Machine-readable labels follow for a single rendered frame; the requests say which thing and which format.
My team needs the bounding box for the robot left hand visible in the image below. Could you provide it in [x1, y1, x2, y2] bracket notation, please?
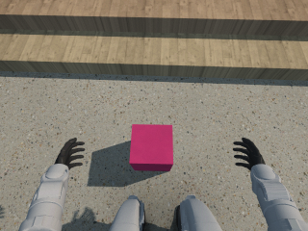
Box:
[54, 138, 86, 169]

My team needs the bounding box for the right robot shin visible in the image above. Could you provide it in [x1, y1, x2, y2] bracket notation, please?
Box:
[181, 194, 196, 231]

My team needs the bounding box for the carton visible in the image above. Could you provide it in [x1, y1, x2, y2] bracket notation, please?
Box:
[129, 124, 173, 171]

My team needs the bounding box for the right robot forearm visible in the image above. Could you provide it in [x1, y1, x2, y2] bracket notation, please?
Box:
[250, 164, 308, 231]

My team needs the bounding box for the robot shin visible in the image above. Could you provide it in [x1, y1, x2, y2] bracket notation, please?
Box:
[128, 194, 142, 231]
[181, 194, 196, 231]

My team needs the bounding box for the robot right hand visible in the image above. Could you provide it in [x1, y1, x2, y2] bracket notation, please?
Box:
[233, 137, 266, 170]

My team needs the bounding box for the left robot shin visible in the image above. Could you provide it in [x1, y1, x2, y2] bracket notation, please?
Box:
[128, 194, 142, 231]

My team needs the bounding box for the left robot forearm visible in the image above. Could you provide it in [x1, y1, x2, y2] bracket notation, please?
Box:
[18, 164, 69, 231]

